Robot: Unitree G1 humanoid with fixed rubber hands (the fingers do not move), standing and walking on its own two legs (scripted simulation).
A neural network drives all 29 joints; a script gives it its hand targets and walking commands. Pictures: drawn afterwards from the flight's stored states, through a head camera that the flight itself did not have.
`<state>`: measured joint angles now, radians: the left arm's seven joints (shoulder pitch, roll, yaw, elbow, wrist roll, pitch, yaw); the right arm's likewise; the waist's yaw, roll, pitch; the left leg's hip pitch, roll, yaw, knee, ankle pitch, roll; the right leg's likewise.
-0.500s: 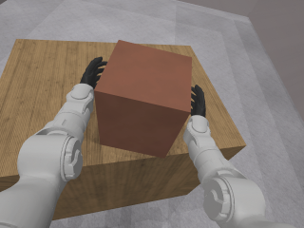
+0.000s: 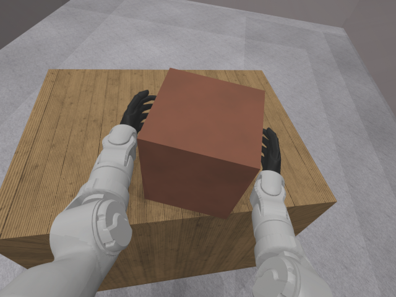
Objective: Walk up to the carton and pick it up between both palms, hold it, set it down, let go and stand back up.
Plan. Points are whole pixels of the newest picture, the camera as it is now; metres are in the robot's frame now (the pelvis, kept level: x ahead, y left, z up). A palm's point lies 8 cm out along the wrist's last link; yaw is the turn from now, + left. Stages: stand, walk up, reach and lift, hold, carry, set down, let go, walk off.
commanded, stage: reach and lift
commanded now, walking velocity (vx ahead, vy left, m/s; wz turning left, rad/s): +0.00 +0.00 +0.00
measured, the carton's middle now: (200, 148) +0.43 -0.02 +0.04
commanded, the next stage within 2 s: none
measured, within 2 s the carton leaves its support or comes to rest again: leaves its support in 0.82 s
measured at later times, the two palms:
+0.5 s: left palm (132, 125) +0.45 +0.13 +0.09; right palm (268, 166) +0.37 -0.16 +0.07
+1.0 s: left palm (131, 127) +0.44 +0.13 +0.10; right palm (268, 168) +0.36 -0.16 +0.07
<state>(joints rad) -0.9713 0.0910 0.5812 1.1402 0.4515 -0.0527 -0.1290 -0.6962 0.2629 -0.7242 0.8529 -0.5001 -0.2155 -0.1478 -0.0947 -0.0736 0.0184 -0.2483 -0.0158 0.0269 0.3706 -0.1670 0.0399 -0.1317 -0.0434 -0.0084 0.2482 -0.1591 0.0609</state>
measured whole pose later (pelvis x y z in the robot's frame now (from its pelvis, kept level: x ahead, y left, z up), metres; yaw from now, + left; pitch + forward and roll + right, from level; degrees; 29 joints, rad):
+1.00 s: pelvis +0.00 -0.01 +0.00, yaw -1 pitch +5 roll -2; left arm -0.95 0.09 0.50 1.09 0.43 -0.04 -0.11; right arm -0.68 0.20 -0.60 0.96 -0.34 -0.32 -0.21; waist -0.06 -0.08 -0.01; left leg -0.29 0.01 0.04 0.36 -0.15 0.03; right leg -0.17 -0.02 0.00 0.22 -0.13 0.05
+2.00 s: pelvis -0.02 -0.02 +0.00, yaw -1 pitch -7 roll -1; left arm -0.80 0.03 0.34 0.67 0.37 0.30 -0.07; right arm -0.65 0.07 -0.23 0.84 -0.03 -0.07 -0.22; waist -0.04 -0.12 0.06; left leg -0.03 0.01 0.04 0.29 -0.13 0.01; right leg 0.07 -0.02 0.00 0.18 -0.12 0.03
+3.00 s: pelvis -0.02 -0.04 +0.00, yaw +1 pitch -12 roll +0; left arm -0.66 -0.05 0.39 0.09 0.45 0.75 -0.12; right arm -0.68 -0.01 0.02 0.56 0.17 0.28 -0.22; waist -0.08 -0.09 0.06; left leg 0.05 0.03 0.01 0.29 -0.13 -0.01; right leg 0.14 0.00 -0.04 0.24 -0.17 0.00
